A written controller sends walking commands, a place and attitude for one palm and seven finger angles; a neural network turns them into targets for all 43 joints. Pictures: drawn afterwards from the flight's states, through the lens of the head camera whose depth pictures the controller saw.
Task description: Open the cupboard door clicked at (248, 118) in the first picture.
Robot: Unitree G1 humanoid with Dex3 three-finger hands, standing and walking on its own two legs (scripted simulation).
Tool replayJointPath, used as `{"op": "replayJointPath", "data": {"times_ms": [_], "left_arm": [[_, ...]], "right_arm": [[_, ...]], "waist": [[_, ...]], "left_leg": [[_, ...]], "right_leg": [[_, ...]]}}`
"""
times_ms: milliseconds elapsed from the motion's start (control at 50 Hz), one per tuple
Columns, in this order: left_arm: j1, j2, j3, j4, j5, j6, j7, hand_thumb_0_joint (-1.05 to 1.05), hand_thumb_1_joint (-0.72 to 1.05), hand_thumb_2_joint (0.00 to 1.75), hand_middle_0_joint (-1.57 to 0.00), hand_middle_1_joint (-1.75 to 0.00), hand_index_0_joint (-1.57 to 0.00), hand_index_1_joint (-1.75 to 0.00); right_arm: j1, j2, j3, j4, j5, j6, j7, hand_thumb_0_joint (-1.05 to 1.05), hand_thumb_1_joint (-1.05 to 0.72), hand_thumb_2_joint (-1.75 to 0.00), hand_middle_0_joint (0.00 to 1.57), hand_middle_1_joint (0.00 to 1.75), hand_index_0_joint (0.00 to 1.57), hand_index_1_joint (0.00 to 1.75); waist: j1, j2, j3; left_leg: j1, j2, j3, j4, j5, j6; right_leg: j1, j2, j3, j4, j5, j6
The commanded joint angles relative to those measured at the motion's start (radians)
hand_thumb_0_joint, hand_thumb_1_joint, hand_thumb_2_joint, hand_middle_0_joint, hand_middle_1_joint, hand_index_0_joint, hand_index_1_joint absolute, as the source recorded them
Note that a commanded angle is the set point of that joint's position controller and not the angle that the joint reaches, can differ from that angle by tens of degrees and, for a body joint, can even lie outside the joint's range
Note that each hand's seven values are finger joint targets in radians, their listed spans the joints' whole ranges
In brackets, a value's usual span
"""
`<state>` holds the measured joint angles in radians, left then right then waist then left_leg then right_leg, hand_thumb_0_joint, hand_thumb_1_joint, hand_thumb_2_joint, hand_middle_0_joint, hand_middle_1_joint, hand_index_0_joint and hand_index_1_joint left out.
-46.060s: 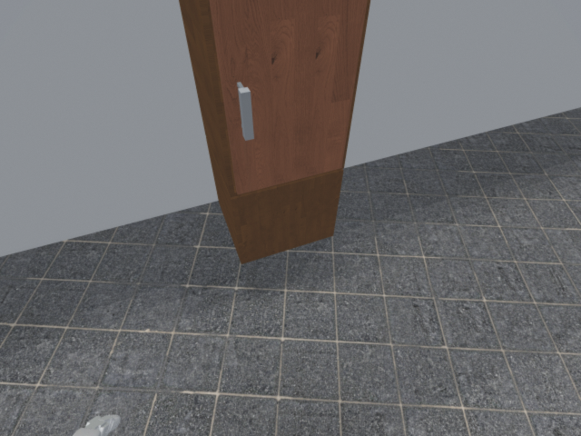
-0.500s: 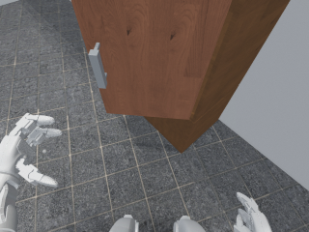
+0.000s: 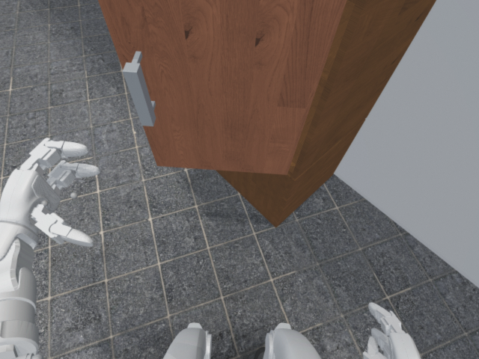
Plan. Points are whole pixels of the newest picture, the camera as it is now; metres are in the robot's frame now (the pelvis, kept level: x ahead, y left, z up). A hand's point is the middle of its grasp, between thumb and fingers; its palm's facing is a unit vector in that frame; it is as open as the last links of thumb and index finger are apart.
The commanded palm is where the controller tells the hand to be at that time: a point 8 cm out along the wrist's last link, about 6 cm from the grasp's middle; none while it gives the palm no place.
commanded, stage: move the hooked fingers beside the handle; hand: left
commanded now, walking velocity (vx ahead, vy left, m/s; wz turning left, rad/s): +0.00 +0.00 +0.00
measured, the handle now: (143, 90) +0.60 +0.22 +0.05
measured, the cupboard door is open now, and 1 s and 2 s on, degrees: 44 44 44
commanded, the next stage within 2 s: none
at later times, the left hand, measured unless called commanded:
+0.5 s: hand (86, 157) +0.42 +0.28 +0.05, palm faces -0.06 -1.00 +0.01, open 14.0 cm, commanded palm +0.40 +0.33 +0.05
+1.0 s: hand (103, 122) +0.50 +0.27 +0.05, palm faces -0.03 -1.00 -0.02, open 14.0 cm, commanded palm +0.49 +0.32 +0.05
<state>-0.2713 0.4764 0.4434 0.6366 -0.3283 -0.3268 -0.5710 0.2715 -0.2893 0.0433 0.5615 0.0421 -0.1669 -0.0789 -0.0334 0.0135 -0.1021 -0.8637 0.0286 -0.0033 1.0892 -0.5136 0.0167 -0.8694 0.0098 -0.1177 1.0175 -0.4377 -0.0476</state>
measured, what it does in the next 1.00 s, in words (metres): stands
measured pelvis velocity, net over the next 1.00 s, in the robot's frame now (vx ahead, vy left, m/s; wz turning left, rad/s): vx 0.00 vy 0.03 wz -0.04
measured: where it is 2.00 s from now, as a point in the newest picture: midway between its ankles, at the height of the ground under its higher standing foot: outside the picture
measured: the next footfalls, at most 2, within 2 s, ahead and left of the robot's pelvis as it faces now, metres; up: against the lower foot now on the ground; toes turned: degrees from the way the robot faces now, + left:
none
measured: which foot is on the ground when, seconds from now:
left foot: down 0.00-1.00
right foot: down 0.00-1.00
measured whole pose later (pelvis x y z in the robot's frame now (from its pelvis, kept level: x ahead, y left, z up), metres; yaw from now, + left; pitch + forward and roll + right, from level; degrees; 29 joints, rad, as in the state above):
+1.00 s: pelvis +0.00 +0.03 -0.01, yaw -2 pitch +24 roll -4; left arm -0.85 0.66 0.50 1.16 -0.14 -0.39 -0.46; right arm 0.36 -0.29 0.06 0.60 0.00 0.03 -0.04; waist -0.16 0.01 -0.10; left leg -1.05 0.03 0.01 1.15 -0.53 0.05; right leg -1.04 0.01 -0.10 1.04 -0.42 -0.01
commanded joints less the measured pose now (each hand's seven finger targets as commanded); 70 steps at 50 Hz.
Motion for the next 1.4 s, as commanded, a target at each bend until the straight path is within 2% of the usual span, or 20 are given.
{"op": "replayJointPath", "data": {"times_ms": [0, 60, 120, 140, 200, 240, 320, 440, 480, 660, 780, 820, 880, 940, 1040, 1120, 1180, 1240, 1340, 1380], "left_arm": [[-0.208, 0.315, 0.122, -0.138, -0.022, -0.038, 0.014, 0.00, -0.50, 0.30, -0.30, -1.20, -0.30, -1.20], [-0.211, 0.337, 0.153, -0.064, -0.019, -0.034, 0.027, 0.00, -0.50, 0.30, -0.30, -1.20, -0.30, -1.20], [-0.267, 0.360, 0.159, -0.070, -0.008, -0.059, 0.034, 0.00, -0.50, 0.30, -0.30, -1.20, -0.30, -1.20], [-0.306, 0.333, 0.127, -0.074, 0.000, -0.069, 0.029, 0.00, -0.50, 0.30, -0.30, -1.20, -0.30, -1.20], [-0.380, 0.349, 0.127, -0.064, 0.008, -0.099, 0.021, 0.00, -0.50, 0.30, -0.30, -1.20, -0.30, -1.20], [-0.436, 0.341, 0.104, -0.057, 0.012, -0.111, 0.006, 0.00, -0.50, 0.30, -0.30, -1.20, -0.30, -1.20], [-0.522, 0.292, 0.048, -0.037, 0.015, -0.110, 0.000, 0.00, -0.50, 0.30, -0.30, -1.20, -0.30, -1.20], [-0.567, 0.377, 0.107, 0.074, 0.061, -0.083, 0.055, 0.00, -0.50, 0.30, -0.30, -1.20, -0.30, -1.20], [-0.552, 0.369, 0.111, 0.098, 0.069, -0.084, 0.076, 0.00, -0.50, 0.30, -0.30, -1.20, -0.30, -1.20], [-0.759, 0.368, 0.060, 0.187, 0.113, -0.134, 0.077, 0.00, -0.50, 0.30, -0.30, -1.20, -0.30, -1.20], [-0.868, 0.394, 0.053, 0.276, 0.131, -0.119, 0.077, 0.00, -0.50, 0.30, -0.30, -1.20, -0.30, -1.20], [-0.932, 0.410, 0.045, 0.296, 0.140, -0.121, 0.087, 0.00, -0.50, 0.30, -0.30, -1.20, -0.30, -1.20], [-0.953, 0.498, 0.101, 0.299, 0.160, -0.128, 0.109, 0.00, -0.50, 0.30, -0.30, -1.20, -0.30, -1.20], [-0.999, 0.517, 0.098, 0.298, 0.175, -0.135, 0.115, 0.00, -0.50, 0.30, -0.30, -1.20, -0.30, -1.20], [-1.001, 0.584, 0.123, 0.384, 0.196, -0.096, 0.106, 0.00, -0.50, 0.30, -0.30, -1.20, -0.30, -1.20], [-1.051, 0.640, 0.133, 0.417, 0.206, -0.080, 0.096, 0.00, -0.50, 0.30, -0.30, -1.20, -0.30, -1.20], [-1.106, 0.688, 0.144, 0.427, 0.220, -0.080, 0.091, 0.00, -0.50, 0.30, -0.30, -1.20, -0.30, -1.20], [-1.188, 0.689, 0.123, 0.422, 0.223, -0.082, 0.079, 0.00, -0.50, 0.30, -0.30, -1.20, -0.30, -1.20], [-1.065, 0.685, 0.131, 0.450, 0.227, -0.043, 0.051, 0.00, -0.50, 0.30, -0.30, -1.20, -0.30, -1.20], [-1.024, 0.707, 0.156, 0.447, 0.223, -0.024, 0.047, 0.00, -0.50, 0.30, -0.30, -1.20, -0.30, -1.20]], "right_arm": [[0.058, -0.154, -0.070, -0.117, 0.004, -0.023, -0.006, 0.00, -0.90, -0.90, 0.20, 0.30, 0.20, 0.30], [0.070, -0.157, -0.070, -0.119, 0.002, -0.003, 0.004, 0.00, -0.90, -0.90, 0.20, 0.30, 0.20, 0.30], [0.083, -0.162, -0.073, -0.121, -0.002, 0.010, 0.008, 0.00, -0.90, -0.90, 0.20, 0.30, 0.20, 0.30], [0.086, -0.159, -0.072, -0.115, -0.002, 0.014, 0.009, 0.00, -0.90, -0.90, 0.20, 0.30, 0.20, 0.30], [0.108, -0.165, -0.079, -0.093, -0.004, 0.023, 0.008, 0.00, -0.90, -0.90, 0.20, 0.30, 0.20, 0.30], [0.121, -0.167, -0.078, -0.081, -0.006, 0.030, 0.005, 0.00, -0.90, -0.90, 0.20, 0.30, 0.20, 0.30], [0.136, -0.172, -0.084, -0.059, -0.007, 0.037, 0.001, 0.00, -0.90, -0.90, 0.20, 0.30, 0.20, 0.30], [0.161, -0.181, -0.080, -0.046, -0.013, 0.074, 0.008, 0.00, -0.90, -0.90, 0.20, 0.30, 0.20, 0.30], [0.164, -0.176, -0.080, -0.055, -0.017, 0.085, 0.015, 0.00, -0.90, -0.90, 0.20, 0.30, 0.20, 0.30], [0.200, -0.185, -0.077, -0.029, -0.025, 0.134, 0.022, 0.00, -0.90, -0.90, 0.20, 0.30, 0.20, 0.30], [0.223, -0.193, -0.070, -0.007, -0.030, 0.163, 0.020, 0.00, -0.90, -0.90, 0.20, 0.30, 0.20, 0.30], [0.227, -0.194, -0.062, -0.004, -0.031, 0.169, 0.017, 0.00, -0.90, -0.90, 0.20, 0.30, 0.20, 0.30], [0.245, -0.202, -0.060, -0.003, -0.037, 0.182, 0.018, 0.00, -0.90, -0.90, 0.20, 0.30, 0.20, 0.30], [0.258, -0.199, -0.057, 0.002, -0.042, 0.193, 0.023, 0.00, -0.90, -0.90, 0.20, 0.30, 0.20, 0.30], [0.274, -0.205, -0.045, -0.011, -0.042, 0.215, 0.023, 0.00, -0.90, -0.90, 0.20, 0.30, 0.20, 0.30], [0.285, -0.209, -0.035, -0.020, -0.043, 0.224, 0.021, 0.00, -0.90, -0.90, 0.20, 0.30, 0.20, 0.30], [0.296, -0.214, -0.030, -0.017, -0.044, 0.226, 0.019, 0.00, -0.90, -0.90, 0.20, 0.30, 0.20, 0.30], [0.312, -0.218, -0.025, -0.003, -0.046, 0.229, 0.021, 0.00, -0.90, -0.90, 0.20, 0.30, 0.20, 0.30], [0.333, -0.223, -0.026, -0.013, -0.049, 0.243, 0.029, 0.00, -0.90, -0.90, 0.20, 0.30, 0.20, 0.30], [0.334, -0.223, -0.027, -0.023, -0.051, 0.251, 0.033, 0.00, -0.90, -0.90, 0.20, 0.30, 0.20, 0.30]], "waist": [[0.010, 0.049, -0.384], [0.012, 0.017, -0.345], [0.006, 0.035, -0.353], [-0.007, 0.078, -0.366], [-0.024, 0.074, -0.389], [-0.033, 0.112, -0.415], [-0.051, 0.160, -0.424], [-0.035, 0.105, -0.412], [-0.031, 0.104, -0.420], [-0.076, 0.168, -0.461], [-0.104, 0.143, -0.444], [-0.119, 0.152, -0.419], [-0.111, 0.154, -0.490], [-0.122, 0.205, -0.528], [-0.135, 0.160, -0.503], [-0.156, 0.164, -0.475], [-0.175, 0.173, -0.497], [-0.198, 0.233, -0.549], [-0.169, 0.271, -0.596], [-0.158, 0.238, -0.589]], "left_leg": [[0.115, -0.022, -0.017, -0.157, 0.334, 0.013], [0.069, -0.023, -0.008, -0.154, 0.316, 0.012], [0.076, -0.022, -0.013, -0.153, 0.337, 0.014], [0.100, -0.021, -0.006, -0.153, 0.342, 0.015], [0.123, -0.015, -0.017, -0.144, 0.361, 0.015], [0.176, -0.011, -0.027, -0.142, 0.402, 0.011], [0.265, -0.002, -0.056, -0.142, 0.462, -0.001], [0.235, 0.003, -0.070, -0.149, 0.485, -0.013], [0.228, 0.000, -0.063, -0.146, 0.489, -0.013], [0.303, 0.015, -0.087, -0.119, 0.537, -0.028], [0.265, 0.015, -0.098, -0.108, 0.478, -0.020], [0.233, 0.011, -0.101, -0.103, 0.447, -0.016], [0.230, 0.010, -0.099, -0.089, 0.472, -0.014], [0.261, 0.015, -0.099, -0.070, 0.532, -0.020], [0.142, 0.009, -0.073, -0.056, 0.469, 0.009], [0.075, 0.007, -0.066, -0.038, 0.430, 0.020], [0.050, 0.011, -0.065, -0.019, 0.420, 0.026], [0.103, 0.016, -0.077, 0.004, 0.464, 0.022], [0.168, 0.023, -0.088, 0.003, 0.569, 0.011], [0.129, 0.022, -0.080, 0.002, 0.562, 0.017]], "right_leg": [[0.307, 0.001, 0.124, -0.126, 0.258, 0.025], [0.305, 0.005, 0.130, -0.130, 0.252, 0.027], [0.297, 0.011, 0.123, -0.115, 0.269, 0.019], [0.278, 0.011, 0.124, -0.115, 0.277, 0.022], [0.254, 0.013, 0.118, -0.108, 0.285, 0.023], [0.219, 0.020, 0.108, -0.097, 0.292, 0.017], [0.121, 0.021, 0.084, -0.094, 0.259, 0.012], [0.119, 0.020, 0.069, -0.087, 0.257, 0.015], [0.131, 0.020, 0.071, -0.086, 0.268, 0.017], [0.027, 0.031, 0.064, -0.071, 0.238, 0.016], [-0.008, 0.032, 0.059, -0.071, 0.208, 0.018], [-0.023, 0.034, 0.059, -0.065, 0.196, 0.014], [0.010, 0.032, 0.066, -0.056, 0.224, 0.017], [-0.006, 0.036, 0.067, -0.047, 0.251, 0.019], [0.064, 0.038, 0.083, -0.049, 0.294, 0.025], [0.066, 0.042, 0.090, -0.046, 0.294, 0.024], [0.062, 0.043, 0.098, -0.042, 0.295, 0.030], [0.008, 0.046, 0.091, -0.028, 0.302, 0.028], [-0.006, 0.048, 0.073, -0.019, 0.342, 0.025], [0.036, 0.049, 0.075, -0.021, 0.368, 0.027]]}}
